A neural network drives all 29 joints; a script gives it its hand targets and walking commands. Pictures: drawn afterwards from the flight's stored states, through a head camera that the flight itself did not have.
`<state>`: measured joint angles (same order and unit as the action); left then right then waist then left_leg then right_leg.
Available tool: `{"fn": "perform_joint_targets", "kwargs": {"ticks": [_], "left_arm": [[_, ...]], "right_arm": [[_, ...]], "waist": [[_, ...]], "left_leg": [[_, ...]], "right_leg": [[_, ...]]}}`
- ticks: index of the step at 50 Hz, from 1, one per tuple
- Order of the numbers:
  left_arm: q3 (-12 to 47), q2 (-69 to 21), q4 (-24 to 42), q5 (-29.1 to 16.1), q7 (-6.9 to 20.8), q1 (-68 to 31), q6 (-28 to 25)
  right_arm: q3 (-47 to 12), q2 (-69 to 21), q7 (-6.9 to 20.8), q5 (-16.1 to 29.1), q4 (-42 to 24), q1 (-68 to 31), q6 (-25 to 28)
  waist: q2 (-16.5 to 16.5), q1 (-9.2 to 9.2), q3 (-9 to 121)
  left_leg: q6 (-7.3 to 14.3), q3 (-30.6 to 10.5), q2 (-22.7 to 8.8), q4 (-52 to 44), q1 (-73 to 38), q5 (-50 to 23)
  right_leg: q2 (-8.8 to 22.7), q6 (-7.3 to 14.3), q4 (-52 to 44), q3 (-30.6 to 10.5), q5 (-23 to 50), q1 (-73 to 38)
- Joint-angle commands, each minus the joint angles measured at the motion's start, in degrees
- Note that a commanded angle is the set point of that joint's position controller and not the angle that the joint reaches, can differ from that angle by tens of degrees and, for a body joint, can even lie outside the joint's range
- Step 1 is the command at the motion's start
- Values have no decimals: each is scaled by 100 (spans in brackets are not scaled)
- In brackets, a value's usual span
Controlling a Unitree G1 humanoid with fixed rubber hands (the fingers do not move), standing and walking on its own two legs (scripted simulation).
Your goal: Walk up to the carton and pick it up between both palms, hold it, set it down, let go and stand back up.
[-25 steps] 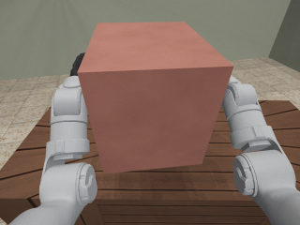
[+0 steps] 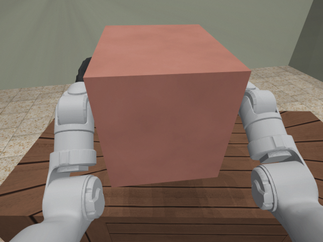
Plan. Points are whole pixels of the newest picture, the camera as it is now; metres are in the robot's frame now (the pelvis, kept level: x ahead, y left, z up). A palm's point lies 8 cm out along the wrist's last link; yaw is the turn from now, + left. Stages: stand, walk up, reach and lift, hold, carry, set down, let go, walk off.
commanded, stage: hold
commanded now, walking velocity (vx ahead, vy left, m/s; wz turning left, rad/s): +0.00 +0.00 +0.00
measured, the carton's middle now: (159, 98) +0.38 +0.02 +0.24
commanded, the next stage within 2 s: none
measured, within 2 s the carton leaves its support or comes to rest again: neither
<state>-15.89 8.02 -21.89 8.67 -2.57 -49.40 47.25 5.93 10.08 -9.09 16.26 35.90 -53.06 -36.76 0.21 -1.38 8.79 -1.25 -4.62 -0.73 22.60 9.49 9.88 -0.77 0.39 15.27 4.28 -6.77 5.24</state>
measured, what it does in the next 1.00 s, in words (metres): stands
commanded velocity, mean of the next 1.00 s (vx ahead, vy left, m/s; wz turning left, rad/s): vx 0.00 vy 0.00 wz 0.00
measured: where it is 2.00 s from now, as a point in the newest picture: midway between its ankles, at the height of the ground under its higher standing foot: outside the picture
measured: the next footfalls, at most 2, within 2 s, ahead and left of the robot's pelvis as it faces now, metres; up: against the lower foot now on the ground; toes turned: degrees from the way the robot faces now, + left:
none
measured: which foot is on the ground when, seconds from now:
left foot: down 0.00-1.00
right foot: down 0.00-1.00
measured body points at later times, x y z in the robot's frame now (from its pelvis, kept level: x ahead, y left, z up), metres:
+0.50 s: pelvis +0.01 +0.00 +0.00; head -0.06 +0.01 +0.45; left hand +0.40 +0.19 +0.26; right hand +0.41 -0.15 +0.26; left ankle +0.03 +0.12 -0.75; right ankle +0.02 -0.12 -0.75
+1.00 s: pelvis +0.00 +0.00 +0.00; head -0.06 +0.01 +0.45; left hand +0.39 +0.19 +0.26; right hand +0.40 -0.15 +0.26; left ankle +0.03 +0.12 -0.75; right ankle +0.02 -0.12 -0.75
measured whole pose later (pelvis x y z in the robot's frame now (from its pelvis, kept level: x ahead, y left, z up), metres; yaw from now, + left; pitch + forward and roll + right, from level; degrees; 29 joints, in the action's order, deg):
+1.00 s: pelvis +0.00 +0.00 +0.00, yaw +0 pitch -3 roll -2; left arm -16.4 8.0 -22.9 9.1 -2.1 -50.0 46.1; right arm 5.9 10.1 -8.9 16.3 37.6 -53.8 -35.5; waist 0.2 -1.4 6.8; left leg -1.2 -4.6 -0.7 22.6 9.6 10.1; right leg -0.8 0.3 15.1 4.3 -6.9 5.2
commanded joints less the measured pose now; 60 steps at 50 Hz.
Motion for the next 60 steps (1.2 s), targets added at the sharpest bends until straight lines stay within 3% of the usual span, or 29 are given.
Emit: {"fn": "perform_joint_targets", "kwargs": {"ticks": [1,3,6,7,9,11,17,22,23,26,28,30,32,35,36,37,40,43,44,46,48,49,50,52,53,54,55,58,60], "left_arm": [[2090,-3676,497,-1095,1249,-4585,-424],[1879,-3614,317,-951,1269,-4663,-427],[1884,-3631,174,-952,1302,-4789,-486],[2002,-3739,379,-1072,1291,-4906,-560],[2022,-3698,383,-1139,1274,-4807,-606],[2176,-3764,450,-1159,1233,-4701,-634],[2530,-3855,1488,-1435,1106,-4411,-737],[2649,-3806,1762,-1561,1102,-4141,-637],[2524,-3705,1549,-1443,1109,-3957,-568],[2503,-3712,1654,-1376,1161,-4035,-494],[2477,-3776,1445,-1350,1220,-4135,-469],[2303,-3753,1160,-1248,1236,-4128,-440],[2417,-3778,1339,-1355,1207,-4411,-477],[2312,-3831,1007,-1266,1225,-4402,-460],[2070,-3710,615,-1091,1244,-4407,-401],[2136,-3768,700,-1142,1267,-4716,-452],[1782,-3636,34,-898,1334,-4507,-410],[2008,-3761,378,-1101,1313,-4648,-533],[2025,-3748,376,-1092,1302,-4706,-554],[2115,-3796,571,-1135,1274,-4754,-599],[2131,-3786,669,-1133,1249,-4496,-584],[2190,-3790,780,-1214,1229,-4560,-644],[2348,-3818,1013,-1318,1219,-4647,-669],[2360,-3840,1074,-1316,1160,-4467,-674],[2407,-3918,1089,-1348,1164,-4206,-652],[2481,-3830,1448,-1434,1147,-4288,-665],[2605,-3865,1669,-1530,1121,-4246,-687],[2650,-3791,1735,-1516,1082,-4150,-646],[2610,-3770,1835,-1483,1109,-3944,-569]], "right_arm": [[-1447,-3387,614,782,-704,-4834,107],[-1334,-3411,714,655,-402,-4907,140],[-1230,-3428,794,544,-153,-4919,208],[-1243,-3517,802,567,-358,-4984,286],[-1298,-3503,809,625,-577,-5108,361],[-1296,-3422,768,608,-575,-4989,380],[-1916,-3689,639,1055,-1753,-4660,433],[-2219,-3764,449,1317,-2361,-4525,314],[-2087,-3620,439,1290,-2060,-4374,209],[-2048,-3554,443,1297,-1962,-4302,151],[-1865,-3509,451,1231,-1709,-4369,133],[-1830,-3493,507,1229,-1640,-4544,126],[-1819,-3585,538,1168,-1549,-4630,118],[-1687,-3490,594,1026,-1336,-4813,138],[-1512,-3346,595,892,-912,-4789,102],[-1442,-3449,629,835,-762,-4907,137],[-1287,-3356,727,638,-374,-4919,157],[-1348,-3446,732,678,-688,-5117,269],[-1320,-3444,737,652,-563,-4956,240],[-1492,-3559,745,741,-871,-5124,348],[-1544,-3505,719,769,-894,-4871,335],[-1678,-3634,712,825,-1198,-5039,382],[-1680,-3696,677,849,-1207,-4871,384],[-1859,-3681,650,969,-1466,-4835,379],[-1848,-3618,616,1003,-1645,-4643,371],[-1945,-3670,579,1095,-1728,-4623,336],[-2127,-3773,543,1223,-2256,-4735,396],[-2221,-3743,452,1295,-2201,-4409,265],[-2201,-3642,416,1347,-2302,-4263,199]], "waist": [[346,-610,1145],[345,-483,957],[324,-496,919],[268,-566,1314],[294,-498,1500],[399,-642,1593],[316,-686,2669],[201,-715,2804],[186,-806,2436],[260,-790,2235],[286,-790,2072],[301,-650,1966],[342,-663,1954],[312,-618,1718],[288,-609,1273],[361,-645,1305],[262,-498,908],[323,-504,1418],[224,-627,1306],[420,-538,1731],[344,-578,1781],[211,-530,2017],[273,-679,2096],[331,-597,2270],[309,-725,2350],[311,-716,2577],[205,-681,2970],[303,-767,2797],[179,-762,2697]], "left_leg": [[-81,206,223,-809,395,163],[-34,240,219,-901,546,487],[-9,224,154,-974,585,707],[-4,210,167,-904,490,509],[-16,222,201,-837,406,260],[-82,192,201,-761,181,-27],[-176,177,281,-381,-213,-1393],[-190,183,369,-252,-177,-1661],[-198,156,364,-327,-136,-1616],[-227,190,325,-342,-132,-1645],[-217,177,284,-461,-21,-1220],[-163,198,283,-536,-5,-940],[-187,193,269,-525,79,-905],[-139,175,232,-567,81,-734],[-105,202,218,-677,236,-295],[-109,206,216,-738,272,-115],[-29,244,196,-904,561,464],[-22,247,211,-799,432,189],[-22,231,214,-828,421,309],[-46,226,222,-725,246,-93],[-81,214,228,-662,147,-450],[-59,232,275,-607,105,-487],[-92,208,267,-560,74,-587],[-108,205,292,-484,-1,-884],[-129,200,306,-460,-73,-1015],[-126,205,335,-395,-144,-1279],[-154,196,339,-293,-228,-1578],[-221,171,369,-234,-238,-1721],[-201,167,351,-254,-209,-1790]], "right_leg": [[-167,26,-134,-657,-52,-757],[-145,83,-136,-645,-334,-727],[-158,100,-159,-647,-591,-615],[-168,100,-112,-639,-355,-717],[-175,66,-98,-618,-140,-768],[-193,72,-122,-615,115,-848],[-240,-24,149,-614,1557,-1455],[-234,-106,225,-644,2189,-1730],[-225,-103,170,-660,2015,-1676],[-224,-85,160,-680,1938,-1606],[-194,-55,92,-713,1522,-1494],[-222,-21,52,-660,1163,-1351],[-230,-13,75,-658,1076,-1242],[-227,15,-3,-639,773,-1040],[-179,38,-86,-653,331,-900],[-184,45,-75,-620,226,-873],[-172,68,-158,-651,-355,-737],[-179,61,-82,-643,38,-898],[-178,68,-107,-642,-12,-911],[-199,56,-33,-600,276,-946],[-227,42,-11,-599,556,-1056],[-201,15,-12,-637,736,-1180],[-188,28,37,-636,907,-1257],[-175,-9,72,-651,1180,-1283],[-204,-7,87,-641,1342,-1367],[-201,-40,135,-656,1657,-1525],[-236,-60,203,-653,1997,-1651],[-226,-117,216,-657,2124,-1612],[-234,-137,222,-685,2242,-1668]]}}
